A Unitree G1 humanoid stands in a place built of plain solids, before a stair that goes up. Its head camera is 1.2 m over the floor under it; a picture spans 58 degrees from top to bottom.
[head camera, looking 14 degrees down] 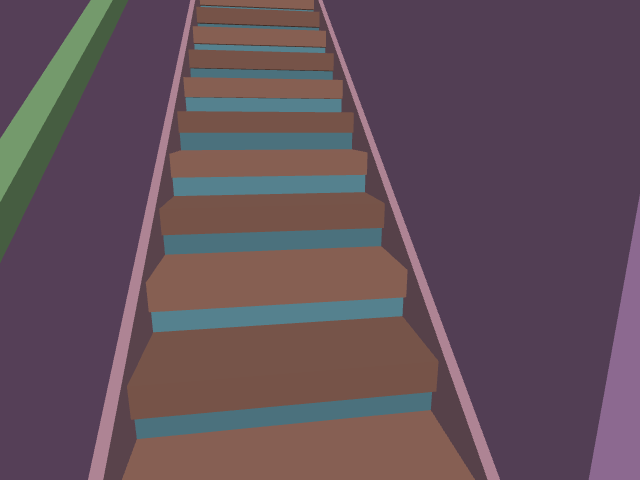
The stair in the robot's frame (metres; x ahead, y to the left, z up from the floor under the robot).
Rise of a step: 0.19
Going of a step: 0.29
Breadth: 0.86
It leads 9 degrees to the left of straight ahead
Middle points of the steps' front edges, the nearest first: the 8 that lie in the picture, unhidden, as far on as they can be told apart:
1.07 0.08 0.55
1.36 0.12 0.74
1.64 0.17 0.93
1.92 0.21 1.11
2.21 0.25 1.30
2.50 0.30 1.48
2.78 0.34 1.67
3.06 0.38 1.85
